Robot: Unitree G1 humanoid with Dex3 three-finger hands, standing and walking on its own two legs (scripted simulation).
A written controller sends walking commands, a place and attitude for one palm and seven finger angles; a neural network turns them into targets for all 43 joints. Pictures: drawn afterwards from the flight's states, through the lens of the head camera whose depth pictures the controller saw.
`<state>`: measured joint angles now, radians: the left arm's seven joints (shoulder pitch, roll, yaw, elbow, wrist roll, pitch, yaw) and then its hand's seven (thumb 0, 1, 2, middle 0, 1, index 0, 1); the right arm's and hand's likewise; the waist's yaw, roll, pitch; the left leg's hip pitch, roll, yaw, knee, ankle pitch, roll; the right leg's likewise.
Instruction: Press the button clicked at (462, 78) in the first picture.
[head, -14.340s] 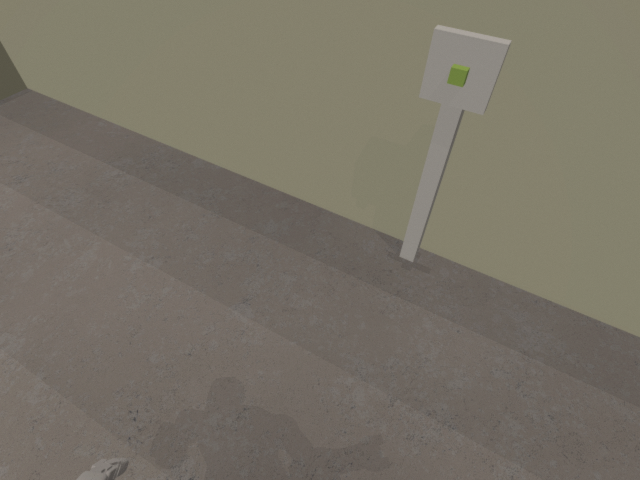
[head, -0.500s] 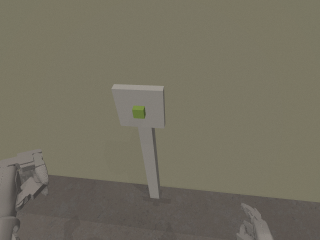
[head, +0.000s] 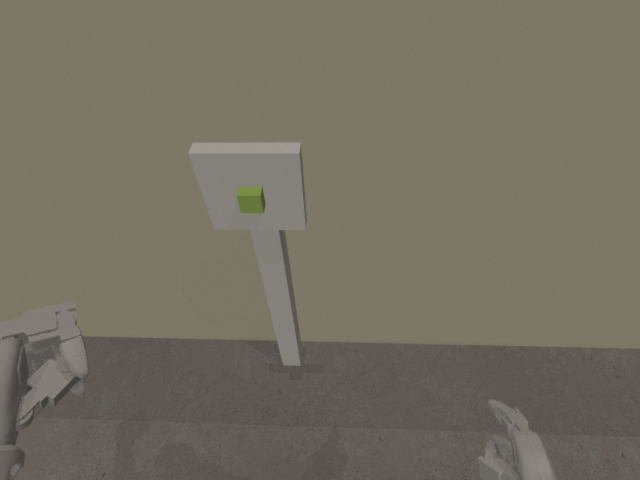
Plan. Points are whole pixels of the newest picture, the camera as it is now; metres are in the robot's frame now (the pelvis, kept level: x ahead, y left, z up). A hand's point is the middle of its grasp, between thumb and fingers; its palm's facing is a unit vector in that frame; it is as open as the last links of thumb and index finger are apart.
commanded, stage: step back with the hand held close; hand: left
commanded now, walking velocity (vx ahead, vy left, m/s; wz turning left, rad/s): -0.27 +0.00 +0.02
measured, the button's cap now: (251, 198) +0.55 +0.16 +0.02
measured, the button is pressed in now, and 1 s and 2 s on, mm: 0 0 0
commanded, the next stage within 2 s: stop stepping back and stand still in 1.08 s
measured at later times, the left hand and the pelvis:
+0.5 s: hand out of the picture +0.12 +0.26 +0.15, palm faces +0.38 -0.80 -0.46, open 3.1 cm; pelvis -0.07 +0.02 -0.01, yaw +2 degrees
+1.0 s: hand out of the picture +0.05 +0.29 +0.17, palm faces +0.39 -0.81 -0.43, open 3.1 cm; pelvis -0.14 +0.04 -0.01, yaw +1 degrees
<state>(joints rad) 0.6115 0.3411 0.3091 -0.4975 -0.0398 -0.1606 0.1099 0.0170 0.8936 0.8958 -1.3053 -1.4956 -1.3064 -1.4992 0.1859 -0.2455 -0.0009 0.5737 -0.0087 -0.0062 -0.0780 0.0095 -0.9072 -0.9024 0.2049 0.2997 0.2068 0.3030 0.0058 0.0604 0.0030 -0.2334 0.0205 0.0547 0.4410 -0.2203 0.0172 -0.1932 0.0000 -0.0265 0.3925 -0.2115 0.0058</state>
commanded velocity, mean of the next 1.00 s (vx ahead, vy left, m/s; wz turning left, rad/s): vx -0.34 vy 0.00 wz -0.01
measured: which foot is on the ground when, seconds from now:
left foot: down 0.00-1.00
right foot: down 0.00-0.84, up 0.86-1.00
